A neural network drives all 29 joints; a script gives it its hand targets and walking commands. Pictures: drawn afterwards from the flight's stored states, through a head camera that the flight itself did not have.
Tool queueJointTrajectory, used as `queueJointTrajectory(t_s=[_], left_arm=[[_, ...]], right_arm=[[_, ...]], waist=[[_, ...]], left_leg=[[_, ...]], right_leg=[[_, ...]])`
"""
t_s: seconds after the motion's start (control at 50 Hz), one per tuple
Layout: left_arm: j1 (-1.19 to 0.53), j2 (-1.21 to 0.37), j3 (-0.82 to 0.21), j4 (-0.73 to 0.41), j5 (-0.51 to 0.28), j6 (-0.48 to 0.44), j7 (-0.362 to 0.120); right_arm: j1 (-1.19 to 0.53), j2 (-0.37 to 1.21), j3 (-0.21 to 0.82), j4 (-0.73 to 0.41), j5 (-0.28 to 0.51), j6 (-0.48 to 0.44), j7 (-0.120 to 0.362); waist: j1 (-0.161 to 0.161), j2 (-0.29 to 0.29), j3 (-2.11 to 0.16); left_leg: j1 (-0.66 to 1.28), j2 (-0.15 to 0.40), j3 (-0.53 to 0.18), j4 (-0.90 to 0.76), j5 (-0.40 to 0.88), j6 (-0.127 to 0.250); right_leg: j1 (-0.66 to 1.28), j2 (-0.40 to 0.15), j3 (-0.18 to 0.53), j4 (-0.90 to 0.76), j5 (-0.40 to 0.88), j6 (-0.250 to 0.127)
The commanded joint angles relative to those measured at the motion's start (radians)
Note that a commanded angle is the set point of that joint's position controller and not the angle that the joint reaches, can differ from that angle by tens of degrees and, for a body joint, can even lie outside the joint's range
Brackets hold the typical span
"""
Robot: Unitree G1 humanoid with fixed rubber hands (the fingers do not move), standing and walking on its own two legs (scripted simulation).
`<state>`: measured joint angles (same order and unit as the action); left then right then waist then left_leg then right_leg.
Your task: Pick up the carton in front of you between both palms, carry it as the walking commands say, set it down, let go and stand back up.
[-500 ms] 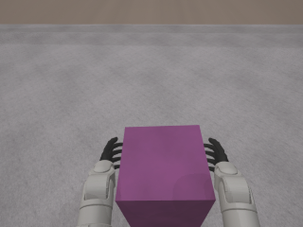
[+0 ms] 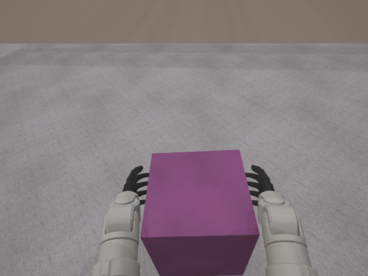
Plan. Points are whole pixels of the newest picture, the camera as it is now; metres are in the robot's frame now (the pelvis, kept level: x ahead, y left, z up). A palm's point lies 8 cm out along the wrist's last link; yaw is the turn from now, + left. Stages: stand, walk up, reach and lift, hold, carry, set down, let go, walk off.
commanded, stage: hold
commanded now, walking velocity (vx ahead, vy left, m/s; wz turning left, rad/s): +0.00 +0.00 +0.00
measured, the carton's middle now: (198, 215) +0.30 +0.00 -0.04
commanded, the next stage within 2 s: set down in 0.28 s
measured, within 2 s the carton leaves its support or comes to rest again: neither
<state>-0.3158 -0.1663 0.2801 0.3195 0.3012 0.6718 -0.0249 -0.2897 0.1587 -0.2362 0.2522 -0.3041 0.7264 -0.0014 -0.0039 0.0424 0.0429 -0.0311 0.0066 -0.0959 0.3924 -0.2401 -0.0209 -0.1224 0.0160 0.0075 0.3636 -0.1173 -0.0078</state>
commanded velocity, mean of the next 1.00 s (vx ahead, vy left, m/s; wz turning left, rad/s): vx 0.00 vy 0.00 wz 0.00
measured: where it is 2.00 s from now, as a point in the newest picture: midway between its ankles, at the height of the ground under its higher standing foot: outside the picture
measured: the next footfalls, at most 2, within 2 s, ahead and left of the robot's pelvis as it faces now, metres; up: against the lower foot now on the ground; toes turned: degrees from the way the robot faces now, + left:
none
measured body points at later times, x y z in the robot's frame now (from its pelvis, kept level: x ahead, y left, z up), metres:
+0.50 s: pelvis +0.02 +0.02 +0.00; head +0.00 +0.00 +0.45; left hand +0.34 +0.16 +0.03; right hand +0.33 -0.14 +0.02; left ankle +0.00 +0.14 -0.74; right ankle +0.06 -0.11 -0.74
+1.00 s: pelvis -0.03 +0.01 -0.09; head +0.19 -0.02 +0.30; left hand +0.38 +0.14 -0.17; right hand +0.37 -0.17 -0.18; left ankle +0.00 +0.15 -0.74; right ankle +0.06 -0.12 -0.74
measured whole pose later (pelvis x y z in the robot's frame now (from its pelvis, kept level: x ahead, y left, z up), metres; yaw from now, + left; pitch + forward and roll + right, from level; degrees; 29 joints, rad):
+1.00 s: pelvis -0.03 +0.01 -0.09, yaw +1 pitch +32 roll +2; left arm -0.58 -0.18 0.39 0.49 0.18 0.15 0.07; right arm -0.61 0.07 -0.37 0.50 -0.25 0.19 0.03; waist -0.02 0.05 -0.06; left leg -1.17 -0.08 -0.09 1.01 -0.39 -0.03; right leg -1.27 0.02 0.11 0.97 -0.26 0.04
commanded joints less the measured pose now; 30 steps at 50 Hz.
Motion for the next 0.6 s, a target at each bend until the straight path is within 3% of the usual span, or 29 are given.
queueJointTrajectory(t_s=[0.0,0.26,0.34,0.46,0.58], left_arm=[[-0.477,-0.920,-0.514,0.001,-0.241,-0.026,-0.253],[-0.448,-0.915,-0.519,-0.019,-0.244,-0.019,-0.239],[-0.468,-0.919,-0.513,-0.016,-0.240,-0.021,-0.227],[-0.586,-0.925,-0.374,0.142,-0.154,-0.083,-0.204],[-0.591,-0.805,-0.165,0.259,-0.017,-0.214,-0.147]], right_arm=[[-0.503,0.942,0.550,-0.018,0.270,-0.040,0.261],[-0.476,0.925,0.546,-0.035,0.268,-0.042,0.251],[-0.493,0.897,0.522,-0.024,0.254,-0.052,0.249],[-0.621,0.816,0.352,0.145,0.152,-0.127,0.265],[-0.633,0.649,0.131,0.292,0.006,-0.263,0.250]], waist=[[0.009,-0.056,-0.231],[0.008,-0.048,-0.264],[0.002,-0.031,-0.255],[-0.012,0.002,-0.170],[-0.024,-0.001,-0.155]], left_leg=[[-0.244,-0.094,0.024,-0.118,-0.025,0.056],[-0.189,-0.101,0.017,-0.117,0.105,0.038],[-0.180,-0.099,0.013,-0.109,0.132,0.028],[-0.266,-0.091,0.014,-0.077,0.011,0.016],[-0.409,-0.100,0.028,0.019,0.066,0.006]], right_leg=[[0.310,0.050,0.063,-0.038,-0.011,0.026],[0.323,0.061,0.061,-0.024,0.158,0.029],[0.300,0.072,0.055,-0.012,0.155,0.020],[0.184,0.082,0.032,0.040,0.012,-0.002],[-0.002,0.093,0.014,0.137,0.063,-0.009]])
